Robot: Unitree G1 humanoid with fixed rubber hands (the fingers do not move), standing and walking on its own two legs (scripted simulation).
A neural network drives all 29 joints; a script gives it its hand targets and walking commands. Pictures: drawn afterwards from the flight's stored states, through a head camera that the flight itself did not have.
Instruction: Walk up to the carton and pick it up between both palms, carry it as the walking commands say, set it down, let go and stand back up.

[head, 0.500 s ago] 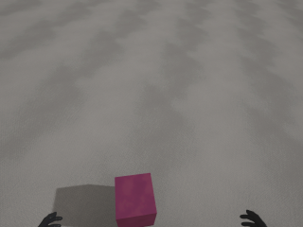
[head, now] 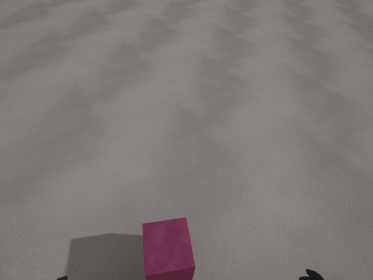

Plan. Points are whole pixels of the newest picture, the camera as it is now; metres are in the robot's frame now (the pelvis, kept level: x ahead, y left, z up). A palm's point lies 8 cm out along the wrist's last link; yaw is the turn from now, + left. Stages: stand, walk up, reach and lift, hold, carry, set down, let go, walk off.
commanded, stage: stand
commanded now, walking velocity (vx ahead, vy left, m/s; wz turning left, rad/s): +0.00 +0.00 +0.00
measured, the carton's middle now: (167, 253) +0.40 +0.06 -0.65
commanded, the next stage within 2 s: none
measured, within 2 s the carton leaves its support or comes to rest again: neither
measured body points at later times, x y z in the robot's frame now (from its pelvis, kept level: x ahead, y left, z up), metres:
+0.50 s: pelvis -0.02 +0.00 +0.00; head -0.02 +0.01 +0.45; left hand +0.08 +0.30 -0.12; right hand +0.09 -0.32 -0.10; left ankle -0.01 +0.11 -0.74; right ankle -0.05 -0.14 -0.74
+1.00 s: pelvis -0.02 +0.00 +0.01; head -0.02 +0.01 +0.46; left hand +0.07 +0.31 -0.12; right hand +0.09 -0.32 -0.10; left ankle -0.01 +0.11 -0.74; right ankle -0.05 -0.14 -0.74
